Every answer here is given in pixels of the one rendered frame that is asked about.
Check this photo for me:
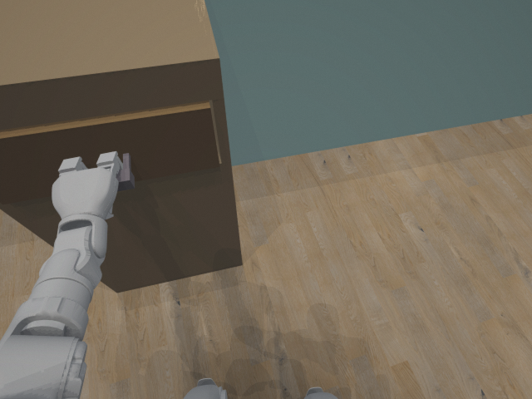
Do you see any cabinet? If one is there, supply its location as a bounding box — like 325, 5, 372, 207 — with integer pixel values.
0, 0, 243, 293

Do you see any handle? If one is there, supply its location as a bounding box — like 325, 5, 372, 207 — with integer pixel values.
116, 153, 135, 191

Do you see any robot left forearm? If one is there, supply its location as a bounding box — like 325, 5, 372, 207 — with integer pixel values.
0, 214, 108, 350

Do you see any robot shin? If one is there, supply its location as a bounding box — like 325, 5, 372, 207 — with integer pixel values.
197, 378, 217, 387
306, 387, 323, 396

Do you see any robot right shin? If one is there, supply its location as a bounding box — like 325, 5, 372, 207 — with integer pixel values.
306, 387, 323, 396

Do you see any left robot upper arm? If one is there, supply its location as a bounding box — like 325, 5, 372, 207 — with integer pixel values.
0, 335, 87, 399

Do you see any robot left shin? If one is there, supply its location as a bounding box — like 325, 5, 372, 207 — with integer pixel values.
197, 378, 217, 387

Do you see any robot left hand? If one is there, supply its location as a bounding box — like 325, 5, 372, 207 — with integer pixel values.
52, 151, 123, 220

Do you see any drawer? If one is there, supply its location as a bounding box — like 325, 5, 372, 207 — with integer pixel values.
0, 101, 220, 204

